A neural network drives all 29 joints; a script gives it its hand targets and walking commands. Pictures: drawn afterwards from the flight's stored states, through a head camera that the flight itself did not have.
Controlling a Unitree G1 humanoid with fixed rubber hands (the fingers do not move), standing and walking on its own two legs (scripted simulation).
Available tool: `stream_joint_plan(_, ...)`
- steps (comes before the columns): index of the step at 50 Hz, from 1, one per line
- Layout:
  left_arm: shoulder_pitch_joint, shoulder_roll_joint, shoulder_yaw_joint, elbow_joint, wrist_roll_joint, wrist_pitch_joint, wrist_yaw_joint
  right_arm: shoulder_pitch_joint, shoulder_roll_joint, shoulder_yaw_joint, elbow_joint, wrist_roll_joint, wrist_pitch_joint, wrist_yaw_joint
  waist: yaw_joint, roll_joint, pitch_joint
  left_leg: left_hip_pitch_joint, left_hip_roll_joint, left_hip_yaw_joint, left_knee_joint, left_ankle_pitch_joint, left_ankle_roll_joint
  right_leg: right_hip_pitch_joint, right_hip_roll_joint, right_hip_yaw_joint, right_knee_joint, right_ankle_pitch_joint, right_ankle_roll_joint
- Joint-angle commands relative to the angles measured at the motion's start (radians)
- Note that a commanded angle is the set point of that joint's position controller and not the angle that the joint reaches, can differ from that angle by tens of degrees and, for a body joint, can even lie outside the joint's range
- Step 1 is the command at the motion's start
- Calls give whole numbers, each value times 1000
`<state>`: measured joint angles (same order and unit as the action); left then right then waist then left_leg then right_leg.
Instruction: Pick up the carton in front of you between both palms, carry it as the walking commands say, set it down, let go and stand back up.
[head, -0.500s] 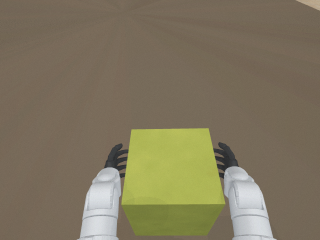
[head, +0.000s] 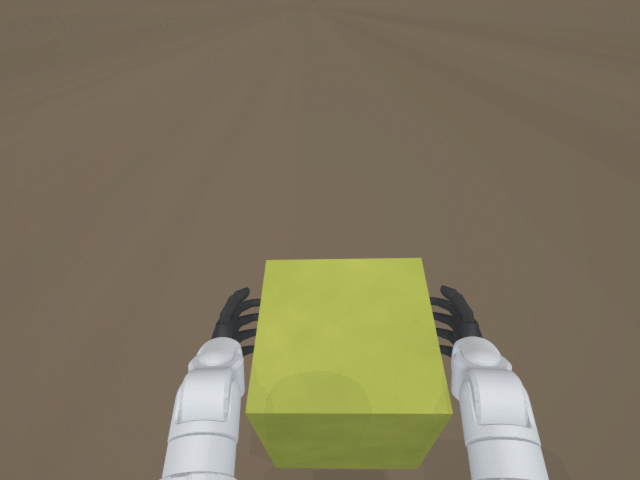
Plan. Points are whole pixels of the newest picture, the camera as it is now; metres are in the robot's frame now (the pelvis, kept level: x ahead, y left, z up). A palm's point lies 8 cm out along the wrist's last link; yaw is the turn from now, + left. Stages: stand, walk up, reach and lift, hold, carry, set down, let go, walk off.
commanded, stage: hold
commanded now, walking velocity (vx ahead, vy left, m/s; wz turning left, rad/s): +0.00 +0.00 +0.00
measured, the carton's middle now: (344, 368) +0.29 +0.00 -0.05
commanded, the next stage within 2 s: set down in 0.10 s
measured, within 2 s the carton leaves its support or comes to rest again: neither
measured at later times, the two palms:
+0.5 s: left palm (243, 348) +0.31 +0.14 -0.02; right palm (452, 331) +0.34 -0.16 -0.03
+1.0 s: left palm (264, 362) +0.38 +0.15 -0.21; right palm (423, 363) +0.38 -0.15 -0.22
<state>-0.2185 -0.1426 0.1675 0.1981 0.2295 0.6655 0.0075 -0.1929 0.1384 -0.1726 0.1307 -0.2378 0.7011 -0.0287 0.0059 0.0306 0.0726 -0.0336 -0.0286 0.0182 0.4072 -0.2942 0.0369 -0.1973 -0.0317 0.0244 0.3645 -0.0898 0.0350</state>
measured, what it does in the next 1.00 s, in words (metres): lowers itself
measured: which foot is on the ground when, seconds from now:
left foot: down 0.00-1.00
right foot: down 0.00-1.00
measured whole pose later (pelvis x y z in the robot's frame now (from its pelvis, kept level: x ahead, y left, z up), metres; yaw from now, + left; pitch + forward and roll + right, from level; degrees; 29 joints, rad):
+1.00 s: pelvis -0.06 -0.03 -0.15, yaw +5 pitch +37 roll +1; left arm -0.84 -0.04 0.48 0.63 0.22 0.27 -0.05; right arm -0.76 0.15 -0.45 0.47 -0.28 0.30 -0.08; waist 0.00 0.05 -0.12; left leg -1.45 -0.06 -0.05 1.34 -0.54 -0.02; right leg -1.58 0.00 0.03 1.22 -0.29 0.01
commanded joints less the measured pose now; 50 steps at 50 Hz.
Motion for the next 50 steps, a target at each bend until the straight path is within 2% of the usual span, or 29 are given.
stream_joint_plan(1, -479, -869, -541, -90, -223, -45, -192, -440, 851, 555, -68, 216, -51, 210, -28, 9, -338, -105, -15, -145, -86, 441, -37, 331, 151, 37, 46, 213, -47)
stream_joint_plan(3, -513, -874, -552, -76, -234, -41, -210, -435, 861, 531, -40, 196, -51, 206, -49, 17, -310, -140, -19, -141, -93, 368, -41, 333, 149, 34, 41, 167, -53)
stream_joint_plan(6, -541, -877, -538, -42, -235, -40, -226, -451, 875, 509, -3, 178, -48, 207, -50, 17, -265, -238, -18, -138, -116, 238, -33, 380, 144, 30, 44, 119, -57)
stream_joint_plan(10, -652, -840, -418, 98, -168, -70, -247, -599, 915, 459, 99, 159, -57, 211, -12, 3, -185, -430, -10, -128, -132, -47, 15, 445, 129, 26, 77, -6, -43)
stream_joint_plan(12, -729, -835, -338, 187, -120, -103, -260, -692, 940, 416, 172, 146, -75, 217, 10, -2, -168, -500, -6, -125, -113, -140, 38, 461, 123, 31, 99, -86, -36)
stream_joint_plan(16, -871, -799, -138, 367, -6, -180, -283, -860, 954, 269, 328, 83, -123, 217, 28, -16, -177, -552, -21, -111, -16, -192, 62, 399, 108, 61, 127, -231, -27)
stream_joint_plan(19, -901, -694, 20, 466, 88, -229, -274, -883, 889, 118, 438, 11, -167, 184, 36, -38, -174, -581, -45, -96, 76, -163, 58, 287, 94, 99, 140, -303, -21)
stream_joint_plan(23, -894, -558, 137, 522, 165, -294, -260, -854, 765, -32, 500, -60, -249, 125, 34, -48, -223, -704, -66, -87, 194, -106, 41, 140, 98, 117, 216, -245, -14)
stream_joint_plan(25, -893, -539, 141, 526, 166, -337, -267, -842, 742, -40, 495, -70, -302, 104, 28, -48, -283, -772, -76, -83, 246, -75, 34, 91, 101, 117, 266, -175, -14)
stream_joint_plan(28, -911, -555, 83, 520, 118, -416, -283, -854, 761, 19, 466, -57, -389, 81, 31, -47, -408, -892, -91, -74, 318, -34, 22, 49, 103, 115, 360, -38, -15)
stream_joint_plan(33, -985, -620, -96, 497, 0, -534, -315, -947, 863, 212, 434, -1, -514, 61, 41, -51, -741, -1139, -115, -55, 446, 2, 1, 81, 106, 125, 542, 188, -14)
stream_joint_plan(35, -1022, -645, -184, 452, -57, -552, -319, -998, 893, 300, 376, 32, -536, 58, 44, -43, -926, -1216, -125, -44, 499, 27, -13, 127, 111, 123, 621, 289, -20)
stream_joint_plan(37, -1066, -669, -262, 394, -114, -552, -312, -1059, 902, 377, 311, 71, -537, 58, 35, -40, -1104, -1259, -133, -34, 552, 52, -30, 150, 120, 114, 688, 349, -25)
stream_joint_plan(39, -1091, -687, -306, 352, -154, -535, -306, -1097, 902, 428, 271, 99, -523, 62, 29, -46, -1212, -1313, -136, -25, 602, 44, -42, 117, 131, 100, 744, 340, -25)
stream_joint_plan(42, -1099, -726, -314, 358, -165, -492, -307, -1096, 902, 437, 287, 102, -485, 80, 13, -52, -1202, -1392, -134, -22, 655, -18, -47, -38, 145, 71, 794, 210, -20)
stream_joint_plan(46, -1105, -800, -254, 433, -128, -421, -310, -1099, 887, 360, 370, 71, -425, 137, -8, -29, -1065, -1407, -131, -30, 702, -84, -47, -383, 158, 17, 824, 8, -21)
stream_joint_plan(50, -1135, -843, -208, 492, -103, -384, -298, -1125, 871, 282, 443, 46, -396, 190, -32, -9, -1022, -1428, -136, -33, 743, -67, -59, -607, 165, -26, 879, -14, -30)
